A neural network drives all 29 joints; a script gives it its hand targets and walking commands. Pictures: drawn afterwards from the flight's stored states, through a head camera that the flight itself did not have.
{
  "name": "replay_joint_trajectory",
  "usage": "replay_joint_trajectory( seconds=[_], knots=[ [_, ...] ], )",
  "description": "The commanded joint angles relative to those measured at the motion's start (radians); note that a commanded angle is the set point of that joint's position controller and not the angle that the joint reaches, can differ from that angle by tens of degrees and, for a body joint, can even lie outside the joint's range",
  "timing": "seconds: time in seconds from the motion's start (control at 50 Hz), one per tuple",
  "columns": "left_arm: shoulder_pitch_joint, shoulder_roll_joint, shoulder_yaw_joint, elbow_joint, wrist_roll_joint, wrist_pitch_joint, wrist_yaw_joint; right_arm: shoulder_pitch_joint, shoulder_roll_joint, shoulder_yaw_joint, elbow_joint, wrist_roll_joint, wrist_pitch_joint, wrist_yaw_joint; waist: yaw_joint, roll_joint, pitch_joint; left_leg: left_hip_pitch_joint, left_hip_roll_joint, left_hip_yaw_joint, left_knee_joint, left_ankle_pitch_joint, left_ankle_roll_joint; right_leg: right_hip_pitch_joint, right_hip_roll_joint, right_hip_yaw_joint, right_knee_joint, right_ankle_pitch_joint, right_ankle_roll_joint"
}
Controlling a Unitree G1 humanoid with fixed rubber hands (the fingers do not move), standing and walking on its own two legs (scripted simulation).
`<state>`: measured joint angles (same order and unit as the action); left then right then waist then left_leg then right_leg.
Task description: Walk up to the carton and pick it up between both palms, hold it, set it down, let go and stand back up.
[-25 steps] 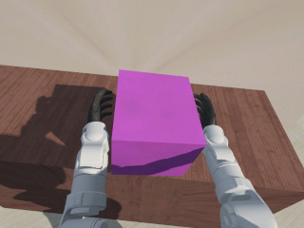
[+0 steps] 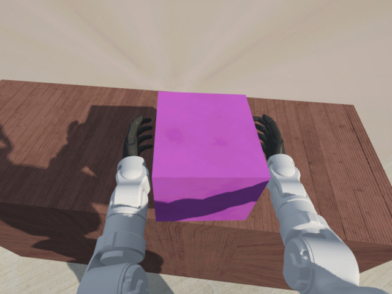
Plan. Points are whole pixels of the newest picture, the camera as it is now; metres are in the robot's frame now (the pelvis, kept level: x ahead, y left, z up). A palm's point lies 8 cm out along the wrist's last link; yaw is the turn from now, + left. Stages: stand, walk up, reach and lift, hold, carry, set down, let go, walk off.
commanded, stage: set down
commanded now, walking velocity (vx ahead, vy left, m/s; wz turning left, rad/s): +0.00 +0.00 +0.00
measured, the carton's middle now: (202, 156) +0.41 +0.01 +0.03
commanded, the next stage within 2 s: none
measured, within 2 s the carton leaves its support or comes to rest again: rests again in 0.94 s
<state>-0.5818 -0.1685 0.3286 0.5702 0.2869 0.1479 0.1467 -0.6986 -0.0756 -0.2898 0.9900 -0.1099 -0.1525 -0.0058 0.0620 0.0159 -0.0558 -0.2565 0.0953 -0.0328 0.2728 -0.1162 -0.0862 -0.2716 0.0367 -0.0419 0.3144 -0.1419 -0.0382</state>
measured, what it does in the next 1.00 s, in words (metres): stands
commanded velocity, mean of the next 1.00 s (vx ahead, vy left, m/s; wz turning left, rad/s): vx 0.00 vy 0.00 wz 0.00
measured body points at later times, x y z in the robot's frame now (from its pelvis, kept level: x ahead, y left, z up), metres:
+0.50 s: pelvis +0.01 +0.00 +0.00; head +0.07 +0.00 +0.44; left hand +0.40 +0.15 +0.04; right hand +0.44 -0.15 +0.04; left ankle +0.01 +0.18 -0.75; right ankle +0.01 -0.09 -0.75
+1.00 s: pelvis -0.01 +0.00 -0.01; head +0.07 -0.03 +0.43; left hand +0.39 +0.14 +0.03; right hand +0.45 -0.16 +0.03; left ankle +0.01 +0.18 -0.75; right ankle +0.01 -0.09 -0.75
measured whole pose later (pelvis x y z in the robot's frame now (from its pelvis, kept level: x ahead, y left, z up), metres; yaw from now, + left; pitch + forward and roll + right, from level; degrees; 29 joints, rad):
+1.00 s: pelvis -0.01 +0.00 -0.01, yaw -3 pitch +19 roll +0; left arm -0.66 -0.21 0.46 0.80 0.27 -0.08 0.21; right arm -0.89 -0.15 -0.46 1.27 -0.27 -0.28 0.09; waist 0.12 0.02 -0.17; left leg -0.53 0.11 0.01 0.30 -0.09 -0.08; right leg -0.58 0.05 0.00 0.36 -0.11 -0.04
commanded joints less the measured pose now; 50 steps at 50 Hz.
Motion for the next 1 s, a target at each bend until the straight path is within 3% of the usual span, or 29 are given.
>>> replay_joint_trajectory(
  seconds=[0.0,0.06,0.08,0.12,0.2,0.22,0.24,0.26,0.28,0.34,0.36,0.38,0.48,0.5,0.52,0.54,0.58,0.6,0.62,0.66,0.7,0.72,0.82,0.84,0.86,0.88,0.92,0.96,0.98],
  knots=[
    [-0.643,-0.484,-0.339,-0.087,-0.03,-0.107,-0.073,-0.809,0.504,0.319,-0.239,-0.022,-0.124,0.132,0.02,-0.108,-0.706,0.098,-0.096,0.122,0.025,0.229,0.08,0.375,-0.025,-0.053,0.062,0.573,0.098],
    [-0.68,-0.499,-0.362,-0.158,-0.046,-0.132,-0.063,-0.791,0.495,0.341,-0.221,-0.012,-0.142,0.135,0.02,-0.103,-0.761,0.138,-0.084,0.126,0.062,0.327,0.06,0.374,-0.017,-0.057,0.088,0.676,0.097],
    [-0.665,-0.514,-0.367,-0.161,-0.046,-0.132,-0.053,-0.764,0.474,0.322,-0.188,-0.019,-0.146,0.133,0.004,-0.08,-0.774,0.153,-0.077,0.118,0.074,0.351,0.052,0.365,-0.016,-0.068,0.094,0.693,0.091],
    [-0.678,-0.522,-0.367,-0.156,-0.051,-0.146,-0.047,-0.771,0.464,0.316,-0.181,-0.028,-0.157,0.134,0.005,-0.112,-0.812,0.129,-0.078,0.125,0.077,0.354,0.056,0.38,-0.014,-0.062,0.093,0.714,0.09],
    [-0.677,-0.527,-0.374,-0.115,-0.043,-0.17,-0.035,-0.81,0.454,0.297,-0.164,-0.043,-0.169,0.141,-0.003,-0.107,-0.835,0.115,-0.07,0.125,0.078,0.307,0.057,0.334,-0.013,-0.056,0.091,0.646,0.085],
    [-0.664,-0.532,-0.37,-0.13,-0.042,-0.166,-0.03,-0.784,0.434,0.266,-0.125,-0.04,-0.17,0.141,-0.004,-0.063,-0.812,0.148,-0.075,0.135,0.088,0.346,0.045,0.322,-0.003,-0.073,0.093,0.664,0.079],
    [-0.692,-0.498,-0.359,-0.154,-0.045,-0.178,-0.032,-0.772,0.448,0.267,-0.117,-0.037,-0.17,0.139,0.012,-0.097,-0.819,0.127,-0.074,0.14,0.09,0.352,0.05,0.344,0.002,-0.063,0.099,0.683,0.088],
    [-0.726,-0.506,-0.371,-0.15,-0.052,-0.185,-0.029,-0.785,0.439,0.254,-0.083,-0.05,-0.171,0.142,-0.008,-0.105,-0.825,0.133,-0.077,0.136,0.088,0.337,0.042,0.319,0.006,-0.07,0.094,0.682,0.093],
    [-0.723,-0.521,-0.363,-0.13,-0.041,-0.19,-0.024,-0.802,0.449,0.249,-0.092,-0.056,-0.179,0.147,-0.003,-0.102,-0.84,0.14,-0.068,0.133,0.087,0.332,0.043,0.291,-0.001,-0.066,0.095,0.665,0.092],
    [-0.677,-0.565,-0.398,-0.117,-0.046,-0.205,-0.005,-0.777,0.422,0.23,-0.058,-0.059,-0.205,0.159,-0.001,-0.011,-0.914,0.198,-0.068,0.139,0.131,0.435,0.022,0.24,0.013,-0.086,0.098,0.657,0.063],
    [-0.713,-0.554,-0.419,-0.146,-0.054,-0.212,0.003,-0.797,0.405,0.221,-0.04,-0.057,-0.204,0.161,-0.01,-0.012,-0.9,0.214,-0.062,0.137,0.124,0.431,0.015,0.199,0.014,-0.087,0.086,0.626,0.063],
    [-0.688,-0.546,-0.372,-0.107,-0.046,-0.206,0.009,-0.798,0.385,0.202,-0.019,-0.067,-0.198,0.162,0.005,-0.047,-0.871,0.211,-0.057,0.132,0.125,0.412,0.028,0.174,0.013,-0.087,0.076,0.601,0.064],
    [-0.675,-0.527,-0.351,-0.065,-0.04,-0.204,0.01,-0.818,0.384,0.172,0.002,-0.058,-0.199,0.179,0.025,-0.057,-0.845,0.147,-0.068,0.149,0.108,0.381,0.038,0.198,0.025,-0.077,0.08,0.586,0.065],
    [-0.685,-0.515,-0.321,-0.058,-0.037,-0.214,0.011,-0.833,0.393,0.186,-0.007,-0.051,-0.199,0.182,0.053,-0.069,-0.872,0.12,-0.07,0.154,0.107,0.364,0.046,0.214,0.025,-0.068,0.089,0.585,0.072],
    [-0.692,-0.525,-0.329,-0.057,-0.034,-0.221,0.015,-0.831,0.393,0.175,0.014,-0.065,-0.2,0.187,0.032,-0.065,-0.893,0.12,-0.06,0.147,0.106,0.357,0.042,0.212,0.021,-0.068,0.088,0.566,0.065],
    [-0.71,-0.512,-0.31,-0.063,-0.037,-0.229,0.018,-0.853,0.384,0.172,0.019,-0.06,-0.196,0.19,0.055,-0.063,-0.867,0.107,-0.065,0.152,0.098,0.337,0.049,0.186,0.021,-0.065,0.088,0.532,0.073],
    [-0.747,-0.482,-0.272,-0.057,-0.02,-0.228,0.015,-0.816,0.383,0.114,0.124,-0.101,-0.165,0.191,0.03,-0.094,-0.81,0.07,-0.061,0.152,0.077,0.254,0.055,0.178,0.016,-0.06,0.068,0.466,0.077],
    [-0.728,-0.483,-0.254,-0.029,-0.013,-0.225,0.012,-0.829,0.395,0.126,0.073,-0.098,-0.169,0.196,0.057,-0.098,-0.791,0.062,-0.068,0.16,0.07,0.251,0.063,0.173,0.012,-0.061,0.072,0.449,0.079],
    [-0.761,-0.483,-0.249,-0.032,-0.022,-0.229,0.012,-0.831,0.374,0.089,0.106,-0.123,-0.168,0.2,0.032,-0.106,-0.831,0.06,-0.07,0.159,0.078,0.24,0.061,0.179,0.012,-0.063,0.072,0.454,0.076],
    [-0.738,-0.469,-0.224,-0.014,-0.015,-0.235,0.01,-0.839,0.376,0.078,0.099,-0.118,-0.174,0.202,0.06,-0.11,-0.843,0.036,-0.072,0.171,0.071,0.24,0.069,0.185,0.013,-0.059,0.084,0.469,0.08],
    [-0.759,-0.478,-0.225,0.006,-0.02,-0.245,0.016,-0.839,0.383,0.067,0.136,-0.142,-0.176,0.207,0.039,-0.106,-0.887,0.028,-0.077,0.171,0.078,0.231,0.06,0.189,0.014,-0.062,0.08,0.478,0.082],
    [-0.771,-0.461,-0.207,0.001,-0.011,-0.252,0.013,-0.841,0.384,0.052,0.123,-0.143,-0.172,0.206,0.052,-0.104,-0.871,-0.001,-0.078,0.177,0.073,0.217,0.06,0.202,0.013,-0.055,0.09,0.453,0.085],
    [-0.759,-0.459,-0.19,0.054,-0.007,-0.278,-0.003,-0.824,0.412,0.051,0.14,-0.182,-0.187,0.203,0.041,-0.141,-0.847,-0.068,-0.086,0.177,0.057,0.185,0.075,0.238,-0.008,-0.05,0.106,0.506,0.103],
    [-0.763,-0.456,-0.169,0.074,-0.004,-0.28,-0.005,-0.849,0.423,0.037,0.147,-0.183,-0.184,0.203,0.063,-0.145,-0.86,-0.092,-0.087,0.182,0.056,0.169,0.074,0.259,-0.01,-0.038,0.113,0.521,0.103],
    [-0.762,-0.468,-0.172,0.086,0.001,-0.285,-0.007,-0.833,0.426,0.026,0.161,-0.204,-0.188,0.203,0.036,-0.155,-0.859,-0.095,-0.086,0.181,0.051,0.131,0.075,0.242,-0.012,-0.043,0.102,0.491,0.107],
    [-0.765,-0.458,-0.167,0.088,0.003,-0.294,-0.011,-0.835,0.429,0.023,0.148,-0.208,-0.194,0.204,0.054,-0.155,-0.866,-0.094,-0.088,0.195,0.05,0.153,0.081,0.227,-0.011,-0.038,0.11,0.515,0.104],
    [-0.758,-0.461,-0.163,0.126,-0.003,-0.296,-0.01,-0.836,0.413,0.016,0.207,-0.214,-0.195,0.21,0.042,-0.147,-0.85,-0.114,-0.083,0.182,0.047,0.135,0.077,0.218,-0.014,-0.045,0.111,0.467,0.105],
    [-0.766,-0.443,-0.125,0.145,0.018,-0.303,-0.011,-0.83,0.423,0.008,0.214,-0.225,-0.192,0.211,0.073,-0.153,-0.832,-0.12,-0.086,0.187,0.049,0.137,0.083,0.208,-0.016,-0.038,0.097,0.428,0.098],
    [-0.764,-0.433,-0.142,0.132,0.002,-0.304,-0.013,-0.842,0.402,0.011,0.204,-0.222,-0.195,0.214,0.069,-0.167,-0.821,-0.129,-0.081,0.191,0.039,0.114,0.088,0.207,-0.018,-0.031,0.099,0.441,0.103]
  ],
)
